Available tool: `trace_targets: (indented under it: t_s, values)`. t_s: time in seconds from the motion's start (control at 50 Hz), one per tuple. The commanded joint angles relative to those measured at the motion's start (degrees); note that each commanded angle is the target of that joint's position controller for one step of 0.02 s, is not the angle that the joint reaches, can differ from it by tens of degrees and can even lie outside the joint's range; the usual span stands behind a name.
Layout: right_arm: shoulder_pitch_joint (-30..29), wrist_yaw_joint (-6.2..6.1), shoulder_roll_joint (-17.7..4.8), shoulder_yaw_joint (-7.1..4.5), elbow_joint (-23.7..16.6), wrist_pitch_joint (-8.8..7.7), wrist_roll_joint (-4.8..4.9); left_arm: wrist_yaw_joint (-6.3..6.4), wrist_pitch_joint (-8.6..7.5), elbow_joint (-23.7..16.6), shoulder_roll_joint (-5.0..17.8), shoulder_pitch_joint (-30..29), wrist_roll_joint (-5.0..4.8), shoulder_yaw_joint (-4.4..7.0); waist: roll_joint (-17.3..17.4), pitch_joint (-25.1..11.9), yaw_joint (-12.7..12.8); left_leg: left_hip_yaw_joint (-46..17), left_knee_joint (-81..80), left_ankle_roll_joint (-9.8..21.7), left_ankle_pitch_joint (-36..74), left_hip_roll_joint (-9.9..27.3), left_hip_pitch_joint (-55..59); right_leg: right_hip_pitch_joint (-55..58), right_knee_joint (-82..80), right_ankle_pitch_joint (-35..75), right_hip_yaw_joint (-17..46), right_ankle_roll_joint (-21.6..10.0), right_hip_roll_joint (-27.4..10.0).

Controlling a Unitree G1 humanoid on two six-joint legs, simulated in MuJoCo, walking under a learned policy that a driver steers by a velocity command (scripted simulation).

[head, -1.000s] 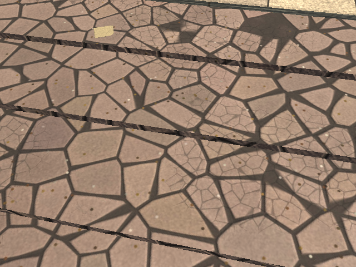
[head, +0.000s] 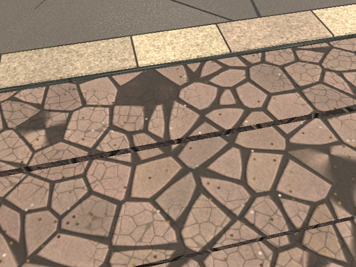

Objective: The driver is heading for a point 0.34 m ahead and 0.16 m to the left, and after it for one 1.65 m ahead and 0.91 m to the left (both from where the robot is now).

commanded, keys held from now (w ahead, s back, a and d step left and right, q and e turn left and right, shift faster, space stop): w+q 1.00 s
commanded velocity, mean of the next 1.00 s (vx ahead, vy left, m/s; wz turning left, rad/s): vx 0.50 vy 0.00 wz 0.51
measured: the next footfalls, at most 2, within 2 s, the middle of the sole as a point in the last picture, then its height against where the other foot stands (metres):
left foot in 0.36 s outside the picture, level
right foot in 0.84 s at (164, 210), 0.04 m higher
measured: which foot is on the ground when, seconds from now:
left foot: up 0.00-0.34, down 0.36-0.84, up 0.86-1.00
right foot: down 0.00-0.34, up 0.36-0.82, down 0.84-1.00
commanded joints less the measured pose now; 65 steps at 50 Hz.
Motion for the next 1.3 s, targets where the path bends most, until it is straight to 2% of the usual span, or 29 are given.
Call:
trace_targets:
  t_s: [0.02, 0.14, 0.24, 0.3, 0.34, 0.36, 0.38, 0.4, 0.42, 0.44, 0.46, 0.5, 0.56, 0.64, 0.7, 0.74, 0.78, 0.82, 0.84, 0.86, 0.88, 0.9, 0.92, 0.94, 0.96, 1.0, 1.1, 1.24, 1.3]
  values:
    - [3.43, 0.52, -2.45, -1.32, -1.58, 1.47, -0.60, 0.36, -2.31, -1.17, 5.53, 1.03, -0.04, 1.55, -6.31, 0.57, -1.16, -1.38, -0.94, -0.36, 3.76, 1.59, -6.16, 2.86, -18.53, 4.10, 11.10, -6.21, -15.84]
    - [-7.34, 1.96, -2.50, -1.41, -5.09, 1.55, -0.95, 0.88, -2.83, 0.53, 6.73, 3.46, 0.18, 2.00, -5.45, 2.79, 0.49, 0.83, -14.76, -1.30, 13.89, 2.23, -12.19, 8.27, -20.08, 6.75, 1.80, -5.98, -16.13]
    - [-13.30, 2.71, -2.67, -1.15, -7.67, 1.86, -1.51, 1.56, -2.42, 2.25, 8.58, 5.82, 0.22, 2.70, -5.56, 4.05, 2.13, 6.18, -26.48, 1.57, 12.96, 1.07, -8.09, 15.35, -17.82, 14.17, -4.04, -4.21, -17.36]
    - [-10.31, 2.19, -4.23, -2.09, -7.56, 1.98, -1.47, 1.60, -1.34, 2.54, 10.96, 5.85, 0.31, 3.24, -6.54, 0.85, 0.16, 10.08, -29.17, 4.87, 4.29, -4.31, -1.37, 20.15, -5.49, 41.54, -6.48, -2.67, -17.54]
    - [2.21, 1.21, -5.82, -3.36, -4.09, 1.12, -1.24, 0.90, 0.09, 1.54, 13.31, 3.24, -0.35, 3.80, -4.99, -5.93, -6.16, 10.96, -34.83, 7.79, 2.46, -9.19, 12.85, 17.33, 15.48, 47.09, -7.65, -1.50, -16.01]
    - [11.22, 0.24, -10.18, -5.01, -1.29, 0.63, -1.84, 0.63, 0.21, 0.26, 11.76, 2.58, -0.18, 3.24, -0.55, -10.43, -10.02, 2.80, -38.25, 9.87, -0.42, -5.92, 26.83, 5.77, 32.94, 31.98, -7.29, 0.70, -13.31]
    - [7.96, -0.30, -18.20, -6.59, -1.77, 0.65, -2.09, -0.31, -0.16, -4.37, 3.05, 4.50, -0.83, 1.45, 15.02, -11.83, -3.70, -30.06, -45.90, 19.00, -1.49, 10.63, 40.60, -21.20, 53.82, -16.95, -3.33, 5.08, -1.16]
    - [7.88, -0.06, -17.91, -6.68, -2.85, 0.96, -0.58, -0.45, -1.03, -6.02, 6.10, -1.02, -0.55, 1.35, 7.46, -15.39, -6.02, -42.88, -54.14, 20.78, -2.83, 13.64, 41.79, -27.95, 60.27, -16.30, 9.88, 4.71, -0.46]
    - [5.47, -0.59, -15.21, -5.97, -2.75, 0.88, -0.44, -0.65, -1.83, -6.63, 6.52, -3.70, -0.95, 1.22, 2.51, -8.94, -4.79, -34.73, -53.23, 19.54, -0.35, 14.07, 36.77, -31.14, 60.26, -10.59, 10.89, 3.86, -4.02]
    - [3.86, -0.72, -11.88, -5.05, -2.68, 0.50, -0.19, -0.44, -2.57, -6.03, 6.53, -3.16, -0.73, 1.05, -2.17, -5.86, -2.83, -29.67, -52.34, 17.06, 6.71, 11.87, 30.86, -29.24, 56.15, -6.98, 10.87, 3.35, -6.09]
    - [1.69, -0.92, -9.90, -4.42, -2.95, -0.04, -0.07, -0.36, -2.49, -5.84, 6.41, -2.98, -0.15, 1.02, -3.68, -4.17, -0.91, -24.49, -52.16, 14.86, 12.21, 8.92, 25.83, -26.51, 52.71, -5.68, 11.32, 3.34, -7.49]
    - [-0.33, -1.13, -7.38, -3.32, -3.58, -1.13, 0.47, -0.78, -0.53, -6.04, 6.33, -1.49, 0.96, 0.97, -2.98, -4.25, 1.69, -19.03, -53.40, 13.51, 18.94, 5.77, 19.73, -21.68, 49.32, -4.66, 11.64, 4.53, -8.09]
    - [2.73, -1.08, -9.84, -3.82, -3.04, -2.50, 0.51, -1.07, 1.50, -7.55, 4.80, -3.97, 1.28, 0.29, -1.79, -3.48, 1.49, -16.08, -54.74, 14.25, 25.14, 3.92, 18.90, -25.33, 47.34, -3.71, 9.11, 6.08, -7.70]
    - [7.96, -1.29, -8.78, -3.37, -2.56, -2.50, 0.36, -0.98, 2.16, -12.43, 5.26, -13.78, 1.53, -0.18, -1.00, -0.69, -1.50, -17.61, -56.43, 13.22, 19.49, 2.91, 23.55, -36.85, 42.88, -1.14, 8.58, 7.22, -8.47]
    - [8.17, -1.34, -8.94, -3.37, -3.30, -1.82, 0.18, -1.71, 2.08, -15.25, 3.27, -19.01, 1.04, -1.54, 0.80, 0.37, -3.00, -15.59, -57.49, 11.72, 20.88, 0.77, 21.14, -31.10, 29.32, 0.73, 6.52, 7.11, -6.26]
    - [9.67, -1.34, -9.79, -3.50, -3.22, -1.80, 0.05, -1.81, 1.72, -16.35, 3.79, -19.96, 0.35, -1.61, 2.59, -0.83, -3.71, -16.24, -55.53, 11.30, 30.14, 2.21, 24.03, -28.12, 25.36, 1.46, 5.54, 5.62, -4.29]
    - [8.46, -1.44, -10.62, -3.64, -3.54, -1.89, 0.14, -1.44, 1.15, -16.56, 5.26, -17.20, -0.15, -1.23, 3.50, -2.17, -1.92, -16.86, -52.58, 9.74, 37.47, 3.58, 26.16, -23.15, 20.51, 0.69, 6.09, 3.72, -2.94]
    - [4.27, -1.13, -11.68, -3.78, -4.89, -2.33, -0.09, -0.23, 0.61, -13.47, 7.77, -5.41, -0.40, 0.05, 3.91, -7.36, 3.76, -15.57, -41.70, 6.53, 55.07, 2.14, 23.80, -6.85, 15.19, -4.97, 5.16, 1.73, 1.76]
    - [1.90, -0.78, -11.51, -3.75, -5.60, -2.58, 0.37, 0.47, 0.03, -11.23, 9.88, 4.06, -0.03, 1.11, 1.22, -12.02, 9.08, -13.53, -29.24, 4.51, 54.00, -0.60, 20.07, 5.36, 9.56, -1.34, 6.60, 0.43, 0.59]
    - [2.72, -0.47, -6.62, -2.65, -8.79, -3.16, 1.87, 1.36, -0.70, -11.34, 16.17, 12.24, 1.79, 2.91, -8.20, -21.53, 11.33, -9.83, -9.40, 1.93, 32.89, -6.42, 7.80, 21.73, 2.01, -17.96, 26.71, -3.46, -15.51]
    - [6.32, 0.13, -3.72, -1.86, -11.08, -3.12, 1.32, 1.14, 0.16, -11.84, 19.38, 8.61, 1.69, 3.57, -22.31, -24.11, 5.85, -6.45, 2.13, 1.08, -11.15, -12.99, -6.27, 25.41, -10.34, -23.54, 55.84, -7.81, -26.85]
    - [5.88, -0.10, -7.17, -2.50, -9.13, -2.34, -1.12, 1.18, 0.59, -12.77, 13.52, 2.43, 1.26, 2.49, -12.20, -15.42, 3.21, -7.88, 10.65, 2.06, -7.95, -8.30, -9.93, 16.74, -10.17, -30.00, 55.37, -8.85, -26.18]
    - [3.29, 0.16, -7.09, -2.52, -9.36, -1.91, -1.65, 1.12, 0.61, -12.66, 9.05, -0.95, 0.48, 1.37, -5.62, -7.47, 1.92, -5.82, 10.10, 2.15, -3.36, -5.44, -10.46, 8.22, -10.31, -28.72, 45.39, -8.25, -24.41]
    - [1.56, 0.58, -6.27, -2.37, -9.68, -1.41, -1.51, 0.89, 0.25, -11.69, 7.13, -1.93, 0.30, 0.94, -3.69, -3.86, 1.13, -4.75, 7.61, 2.07, -1.53, -3.54, -9.70, 3.75, -11.28, -21.87, 36.55, -6.68, -21.18]
    - [1.32, 0.96, -5.56, -2.30, -9.84, -0.77, -1.55, 0.84, -0.36, -10.51, 6.50, -1.60, 0.19, 0.85, -4.90, -1.88, 0.25, -4.75, 6.05, 1.56, -0.65, -2.48, -8.41, 0.74, -12.11, -14.04, 29.02, -5.24, -18.80]
    - [1.85, 1.56, -5.05, -2.15, -9.97, 0.58, -1.37, 0.34, -1.51, -8.89, 5.89, -0.08, -0.19, 1.01, -7.29, -1.66, -0.66, -4.24, 4.41, 0.52, 0.90, -1.43, -6.76, -0.98, -13.76, -4.35, 20.65, -4.35, -17.05]
    - [-7.59, 2.64, -4.39, -1.58, -13.48, 1.39, -1.64, 0.19, -2.64, -6.21, 8.38, 4.10, -0.12, 2.04, -6.24, -0.77, 1.24, -2.41, -6.06, -1.24, 6.93, 0.07, -13.10, 5.59, -17.05, 7.38, 9.29, -5.96, -18.18]
    - [-18.24, 4.35, -3.48, -0.78, -16.36, 1.19, -1.37, 0.53, -1.83, -4.25, 11.15, 6.76, -0.32, 2.98, -7.44, 1.12, 4.08, 4.87, -26.33, 0.32, 11.34, -0.91, -6.92, 10.48, -15.55, 12.40, -1.78, -2.47, -17.13]
    - [-18.09, 3.89, -4.57, -1.34, -16.78, 1.30, -1.96, 0.84, -0.44, -3.09, 13.31, 8.26, -0.40, 3.53, -8.13, 0.33, 3.57, 7.98, -30.71, 2.96, 3.73, -4.39, -3.04, 15.98, -7.99, 31.49, -4.30, -1.39, -18.17]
